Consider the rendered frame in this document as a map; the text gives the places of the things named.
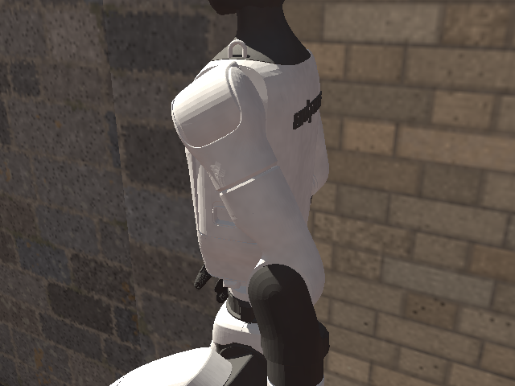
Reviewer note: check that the left robot thigh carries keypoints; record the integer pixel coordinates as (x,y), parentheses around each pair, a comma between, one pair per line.
(197,367)

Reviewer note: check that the right robot upper arm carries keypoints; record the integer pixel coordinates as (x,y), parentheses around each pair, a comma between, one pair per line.
(321,169)

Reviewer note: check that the humanoid robot head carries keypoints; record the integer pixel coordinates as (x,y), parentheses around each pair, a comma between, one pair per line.
(262,26)

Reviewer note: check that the robot right hand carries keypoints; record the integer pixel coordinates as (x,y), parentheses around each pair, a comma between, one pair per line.
(201,279)

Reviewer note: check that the left robot upper arm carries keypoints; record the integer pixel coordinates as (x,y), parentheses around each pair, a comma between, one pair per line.
(221,120)

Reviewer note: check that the left robot forearm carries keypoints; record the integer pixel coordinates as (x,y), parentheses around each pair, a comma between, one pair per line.
(293,341)

